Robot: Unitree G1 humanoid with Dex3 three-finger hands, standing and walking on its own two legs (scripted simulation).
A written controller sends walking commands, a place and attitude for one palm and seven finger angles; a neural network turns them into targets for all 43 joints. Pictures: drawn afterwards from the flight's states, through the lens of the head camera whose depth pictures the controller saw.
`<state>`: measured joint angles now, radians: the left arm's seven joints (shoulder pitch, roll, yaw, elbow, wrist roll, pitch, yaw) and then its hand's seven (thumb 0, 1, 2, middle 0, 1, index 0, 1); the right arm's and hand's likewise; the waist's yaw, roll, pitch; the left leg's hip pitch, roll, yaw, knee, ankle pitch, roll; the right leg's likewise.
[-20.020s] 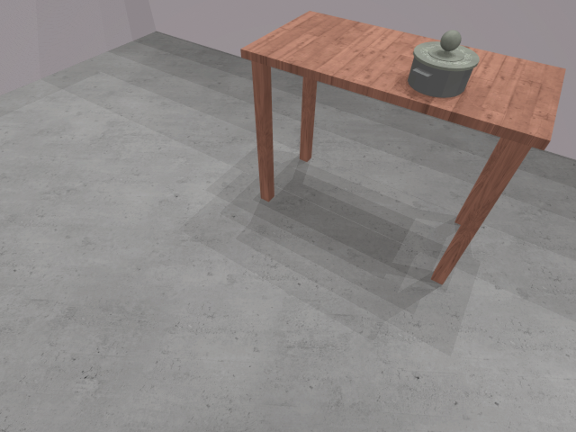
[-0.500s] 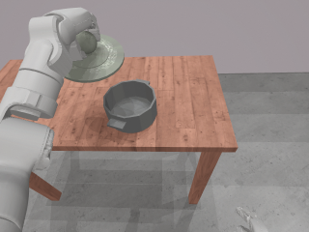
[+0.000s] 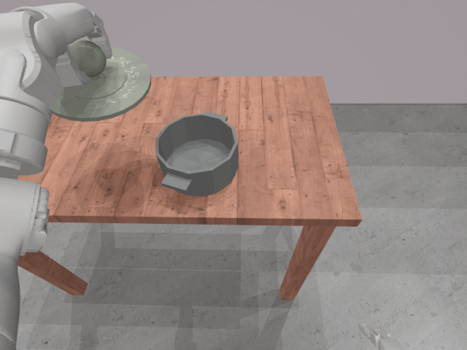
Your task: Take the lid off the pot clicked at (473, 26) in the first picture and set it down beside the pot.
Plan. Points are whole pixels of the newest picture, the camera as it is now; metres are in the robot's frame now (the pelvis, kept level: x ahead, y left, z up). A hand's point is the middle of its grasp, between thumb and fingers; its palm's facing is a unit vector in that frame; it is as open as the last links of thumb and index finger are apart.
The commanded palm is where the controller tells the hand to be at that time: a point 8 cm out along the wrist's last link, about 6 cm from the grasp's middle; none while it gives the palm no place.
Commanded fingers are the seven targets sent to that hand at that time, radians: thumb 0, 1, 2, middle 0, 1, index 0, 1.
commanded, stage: move the lid sideways beside the pot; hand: left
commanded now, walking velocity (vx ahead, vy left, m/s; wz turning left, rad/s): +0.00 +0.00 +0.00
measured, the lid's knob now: (87, 59) +0.51 +0.23 +0.23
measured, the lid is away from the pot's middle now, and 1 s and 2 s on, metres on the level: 0.15 0.25 0.23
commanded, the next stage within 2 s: lower the lid onto the table in 0.84 s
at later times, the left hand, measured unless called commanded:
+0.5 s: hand (26, 81) +0.45 +0.30 +0.23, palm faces -0.29 -0.06 -0.95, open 8.5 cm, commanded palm +0.45 +0.30 +0.33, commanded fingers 0.00 0.64 1.06 -1.06 -1.10 -0.67 -0.92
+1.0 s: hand (10, 83) +0.45 +0.32 +0.23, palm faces -0.31 -0.06 -0.95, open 8.5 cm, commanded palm +0.46 +0.31 +0.32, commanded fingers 0.00 0.64 1.06 -1.06 -1.10 -0.67 -0.92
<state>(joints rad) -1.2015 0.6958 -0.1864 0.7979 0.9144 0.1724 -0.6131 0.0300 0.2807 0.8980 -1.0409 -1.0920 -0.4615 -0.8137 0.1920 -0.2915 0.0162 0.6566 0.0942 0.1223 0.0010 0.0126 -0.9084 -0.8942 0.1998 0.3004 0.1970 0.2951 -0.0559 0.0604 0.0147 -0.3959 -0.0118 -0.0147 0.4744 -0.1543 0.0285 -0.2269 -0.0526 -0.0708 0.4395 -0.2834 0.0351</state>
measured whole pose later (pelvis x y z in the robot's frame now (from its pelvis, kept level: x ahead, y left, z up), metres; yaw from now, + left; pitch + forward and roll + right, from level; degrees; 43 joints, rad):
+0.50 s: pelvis +0.00 +0.01 +0.00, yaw +0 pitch +5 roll -2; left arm -1.17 0.83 -0.14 0.81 0.92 0.07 -0.63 0.03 0.28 0.90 -1.04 -1.09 -0.46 -0.81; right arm 0.20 -0.30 0.02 0.66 0.11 0.15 -0.02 0.01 -0.91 -0.89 0.20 0.30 0.20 0.30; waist -0.04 0.05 0.03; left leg -0.42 -0.01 -0.03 0.49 -0.16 0.04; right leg -0.23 -0.05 -0.08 0.41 -0.27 0.04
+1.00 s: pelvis +0.00 +0.01 +0.00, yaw +0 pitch +5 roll -2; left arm -1.19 0.87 -0.12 0.87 0.92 0.02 -0.64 0.03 0.28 0.90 -1.04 -1.09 -0.46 -0.81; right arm 0.22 -0.30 0.02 0.68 0.11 0.16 -0.03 0.01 -0.91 -0.89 0.20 0.30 0.20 0.30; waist -0.05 0.05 0.04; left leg -0.43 -0.01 -0.03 0.49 -0.16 0.04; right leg -0.23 -0.04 -0.08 0.40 -0.26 0.04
